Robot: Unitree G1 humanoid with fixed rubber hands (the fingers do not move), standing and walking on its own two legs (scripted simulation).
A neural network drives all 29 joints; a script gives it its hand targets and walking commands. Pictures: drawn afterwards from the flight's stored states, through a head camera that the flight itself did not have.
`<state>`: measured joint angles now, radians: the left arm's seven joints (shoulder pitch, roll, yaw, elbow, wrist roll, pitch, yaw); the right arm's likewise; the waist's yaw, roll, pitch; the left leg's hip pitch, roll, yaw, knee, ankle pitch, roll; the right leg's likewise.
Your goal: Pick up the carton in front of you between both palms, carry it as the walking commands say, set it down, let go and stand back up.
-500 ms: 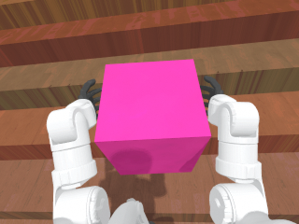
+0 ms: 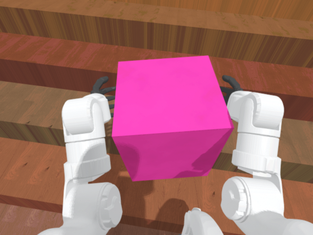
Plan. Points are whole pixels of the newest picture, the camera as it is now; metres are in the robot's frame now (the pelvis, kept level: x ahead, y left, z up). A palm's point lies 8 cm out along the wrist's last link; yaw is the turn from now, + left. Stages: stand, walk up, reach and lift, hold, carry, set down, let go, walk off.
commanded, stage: carry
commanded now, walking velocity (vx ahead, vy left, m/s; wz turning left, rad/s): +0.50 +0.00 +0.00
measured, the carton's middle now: (166, 124) +0.37 +0.02 +0.11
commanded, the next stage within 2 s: none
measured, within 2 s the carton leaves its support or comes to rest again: neither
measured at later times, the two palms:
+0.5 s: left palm out of the picture +0.64 +0.13 +0.36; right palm out of the picture +0.64 -0.17 +0.33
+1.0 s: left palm out of the picture +0.85 +0.16 +0.50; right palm out of the picture +0.89 -0.14 +0.51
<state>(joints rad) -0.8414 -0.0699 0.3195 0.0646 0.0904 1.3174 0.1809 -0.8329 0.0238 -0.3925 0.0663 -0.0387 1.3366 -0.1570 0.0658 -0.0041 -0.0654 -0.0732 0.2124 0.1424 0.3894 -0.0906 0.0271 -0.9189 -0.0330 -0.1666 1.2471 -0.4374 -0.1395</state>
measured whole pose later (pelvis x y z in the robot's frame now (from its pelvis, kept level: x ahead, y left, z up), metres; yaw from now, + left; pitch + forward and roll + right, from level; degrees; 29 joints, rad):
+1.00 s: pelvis +0.50 -0.03 +0.31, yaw +1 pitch +6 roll +2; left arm -0.82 -0.03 0.31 0.05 0.06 1.30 0.16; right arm -0.86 0.03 -0.34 0.08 -0.08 1.32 -0.15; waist 0.10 -0.03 -0.11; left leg -0.53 0.02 0.11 1.08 -0.41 0.05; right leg -0.16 0.03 -0.08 0.31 -0.22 -0.08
